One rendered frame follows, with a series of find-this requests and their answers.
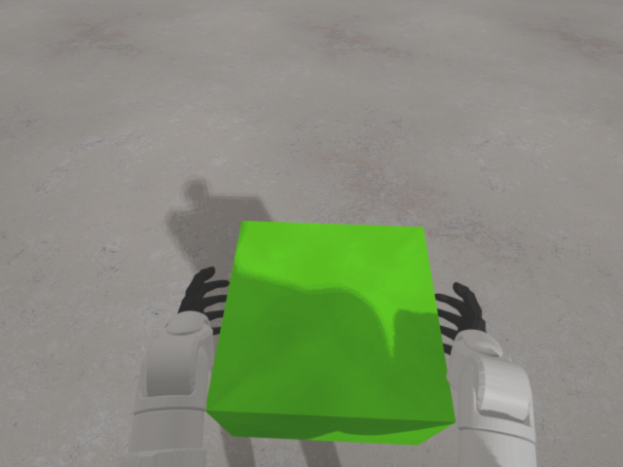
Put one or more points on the robot right hand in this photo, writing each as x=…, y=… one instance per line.
x=469, y=309

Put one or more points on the robot left forearm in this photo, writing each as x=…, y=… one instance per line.
x=171, y=394

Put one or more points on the robot left hand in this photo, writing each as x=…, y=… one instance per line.
x=194, y=300

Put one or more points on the robot right forearm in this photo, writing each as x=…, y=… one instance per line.
x=495, y=412

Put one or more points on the carton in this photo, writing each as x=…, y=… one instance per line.
x=330, y=332

